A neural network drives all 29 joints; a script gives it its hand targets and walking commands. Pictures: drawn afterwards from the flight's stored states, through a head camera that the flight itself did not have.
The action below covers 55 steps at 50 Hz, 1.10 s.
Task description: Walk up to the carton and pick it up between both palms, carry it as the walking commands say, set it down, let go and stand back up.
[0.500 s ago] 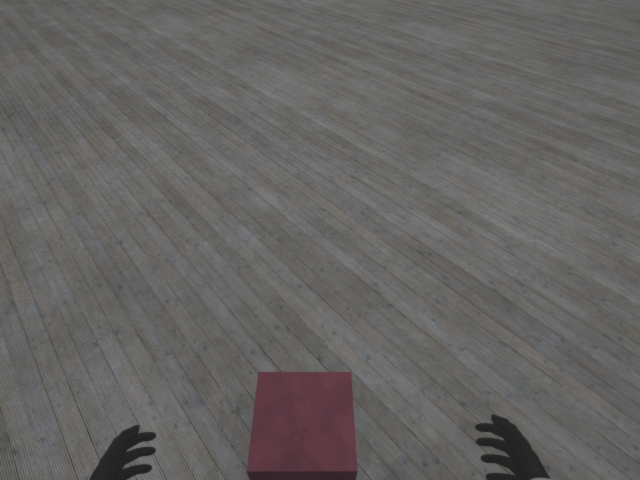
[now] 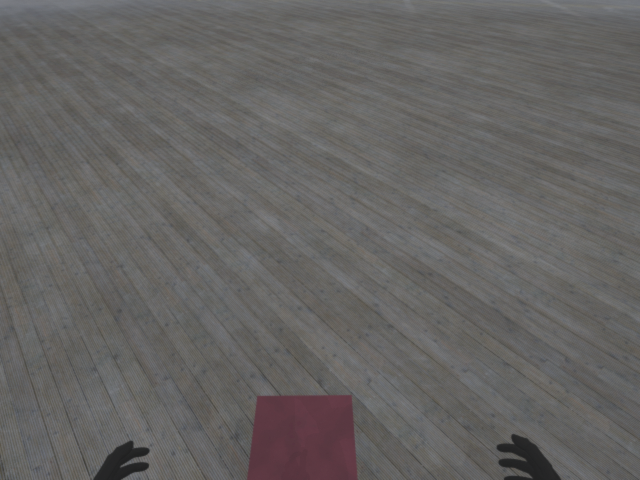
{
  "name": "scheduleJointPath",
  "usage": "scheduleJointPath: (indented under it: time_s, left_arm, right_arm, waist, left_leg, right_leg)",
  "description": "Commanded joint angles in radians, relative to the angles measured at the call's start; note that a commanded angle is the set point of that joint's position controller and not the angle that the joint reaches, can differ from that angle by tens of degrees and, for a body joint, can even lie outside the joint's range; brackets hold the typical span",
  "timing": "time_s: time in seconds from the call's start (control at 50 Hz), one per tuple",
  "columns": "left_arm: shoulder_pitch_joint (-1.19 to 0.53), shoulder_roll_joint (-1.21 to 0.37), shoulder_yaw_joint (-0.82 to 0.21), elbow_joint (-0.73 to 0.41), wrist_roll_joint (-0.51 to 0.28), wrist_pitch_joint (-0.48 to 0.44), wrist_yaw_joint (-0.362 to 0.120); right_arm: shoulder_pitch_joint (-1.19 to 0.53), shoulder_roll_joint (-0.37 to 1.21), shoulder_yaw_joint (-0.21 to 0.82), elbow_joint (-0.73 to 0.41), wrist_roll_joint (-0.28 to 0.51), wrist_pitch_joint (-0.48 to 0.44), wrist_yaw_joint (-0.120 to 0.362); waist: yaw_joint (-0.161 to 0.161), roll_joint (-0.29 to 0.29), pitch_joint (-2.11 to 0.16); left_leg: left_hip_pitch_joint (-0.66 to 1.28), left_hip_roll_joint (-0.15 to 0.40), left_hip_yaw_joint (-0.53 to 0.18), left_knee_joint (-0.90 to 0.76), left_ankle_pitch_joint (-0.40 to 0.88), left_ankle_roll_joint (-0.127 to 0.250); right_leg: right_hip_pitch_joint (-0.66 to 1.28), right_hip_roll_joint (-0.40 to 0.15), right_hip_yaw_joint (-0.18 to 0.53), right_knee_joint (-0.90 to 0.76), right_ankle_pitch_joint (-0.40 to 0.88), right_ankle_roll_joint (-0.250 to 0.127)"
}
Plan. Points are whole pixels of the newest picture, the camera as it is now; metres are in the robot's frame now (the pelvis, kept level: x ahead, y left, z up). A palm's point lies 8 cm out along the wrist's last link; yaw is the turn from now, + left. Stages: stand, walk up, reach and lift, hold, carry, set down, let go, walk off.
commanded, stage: stand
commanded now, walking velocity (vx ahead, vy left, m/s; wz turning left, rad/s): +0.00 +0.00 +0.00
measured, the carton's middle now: (304, 454) +0.42 +0.04 -0.68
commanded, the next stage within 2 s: none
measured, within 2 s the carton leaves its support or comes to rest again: neither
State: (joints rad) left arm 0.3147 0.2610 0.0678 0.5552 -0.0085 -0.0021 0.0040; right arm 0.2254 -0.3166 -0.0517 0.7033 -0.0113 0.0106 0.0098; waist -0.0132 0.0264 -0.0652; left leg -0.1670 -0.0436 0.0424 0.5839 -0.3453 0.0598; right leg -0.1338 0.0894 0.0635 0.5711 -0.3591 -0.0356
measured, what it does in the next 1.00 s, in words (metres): stands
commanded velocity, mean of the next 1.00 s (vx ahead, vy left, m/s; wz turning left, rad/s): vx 0.00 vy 0.00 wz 0.00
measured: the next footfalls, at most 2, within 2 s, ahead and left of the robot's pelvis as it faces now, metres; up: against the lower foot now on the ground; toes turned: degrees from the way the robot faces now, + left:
none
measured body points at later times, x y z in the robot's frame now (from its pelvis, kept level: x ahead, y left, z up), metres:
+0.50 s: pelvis -0.01 +0.00 +0.00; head -0.07 -0.01 +0.45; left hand +0.12 +0.27 -0.07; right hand +0.12 -0.29 -0.09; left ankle -0.01 +0.08 -0.73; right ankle -0.03 -0.09 -0.73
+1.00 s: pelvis -0.04 +0.00 +0.01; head -0.10 +0.00 +0.45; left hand +0.08 +0.28 -0.08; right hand +0.07 -0.29 -0.09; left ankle -0.01 +0.08 -0.73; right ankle -0.03 -0.09 -0.73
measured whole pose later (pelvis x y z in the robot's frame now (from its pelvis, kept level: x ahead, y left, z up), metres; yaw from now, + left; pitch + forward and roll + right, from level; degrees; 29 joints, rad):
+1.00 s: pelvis -0.04 +0.00 +0.01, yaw +0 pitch -5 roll -1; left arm 0.31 0.26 0.07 0.72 -0.01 -0.03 0.00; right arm 0.23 -0.35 -0.03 0.86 -0.01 -0.02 0.01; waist -0.01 0.03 -0.05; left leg -0.17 -0.04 0.04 0.50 -0.24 0.06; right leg -0.13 0.08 0.06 0.49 -0.26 -0.04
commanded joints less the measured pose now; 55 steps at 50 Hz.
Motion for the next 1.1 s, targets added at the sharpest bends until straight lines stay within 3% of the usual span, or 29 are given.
scheduleJointPath:
  time_s: [0.0,0.36,1.08]
  left_arm:
    - [-0.107,0.234,0.037,-0.015,0.046,-0.047,0.013]
    - [-0.112,0.239,0.034,0.048,0.04,-0.052,0.012]
    - [-0.122,0.253,0.029,0.185,0.037,-0.064,0.004]
  right_arm:
    - [-0.11,-0.195,-0.039,-0.049,-0.025,-0.072,-0.012]
    - [-0.108,-0.213,-0.028,0.009,-0.022,-0.079,-0.02]
    - [-0.117,-0.243,-0.016,0.141,-0.018,-0.089,-0.01]
  waist:
    - [0.012,-0.028,0.024]
    - [0.01,-0.029,0.051]
    - [0.011,-0.043,0.164]
  left_leg:
    - [-0.016,0.143,-0.195,-0.169,0.322,-0.005]
    - [-0.005,0.154,-0.21,-0.191,0.33,0.01]
    - [-0.057,0.161,-0.252,-0.308,0.096,0.022]
  right_leg:
    - [-0.085,-0.157,0.123,-0.134,0.32,-0.009]
    - [-0.073,-0.168,0.138,-0.158,0.322,-0.017]
    - [-0.101,-0.167,0.159,-0.256,0.079,-0.03]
